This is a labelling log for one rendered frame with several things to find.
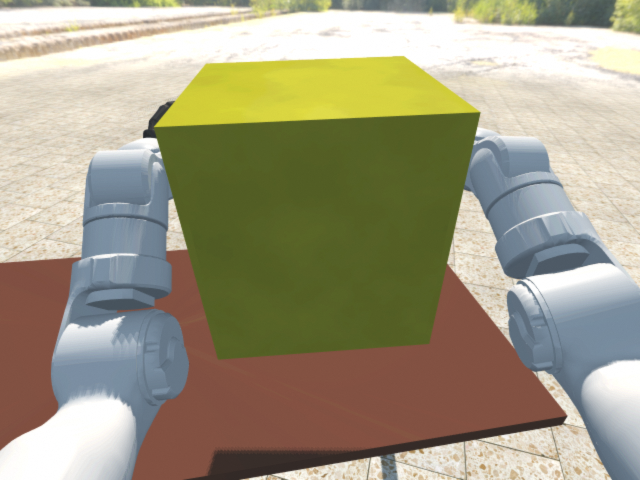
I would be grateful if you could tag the robot right upper arm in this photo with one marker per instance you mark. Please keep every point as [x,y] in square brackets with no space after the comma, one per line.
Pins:
[582,325]

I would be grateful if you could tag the robot left forearm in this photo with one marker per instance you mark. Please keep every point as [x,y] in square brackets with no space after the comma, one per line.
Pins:
[125,222]

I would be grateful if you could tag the robot right forearm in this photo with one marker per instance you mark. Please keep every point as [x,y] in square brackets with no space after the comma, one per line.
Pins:
[536,227]

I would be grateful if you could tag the table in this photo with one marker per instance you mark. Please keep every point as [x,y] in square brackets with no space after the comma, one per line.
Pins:
[248,417]

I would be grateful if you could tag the robot left upper arm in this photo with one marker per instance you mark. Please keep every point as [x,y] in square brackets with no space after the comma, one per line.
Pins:
[112,372]

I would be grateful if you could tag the carton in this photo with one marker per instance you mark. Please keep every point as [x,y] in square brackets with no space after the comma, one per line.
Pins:
[318,200]

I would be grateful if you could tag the left robot hand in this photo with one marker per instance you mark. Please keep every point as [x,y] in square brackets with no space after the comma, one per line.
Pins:
[150,132]

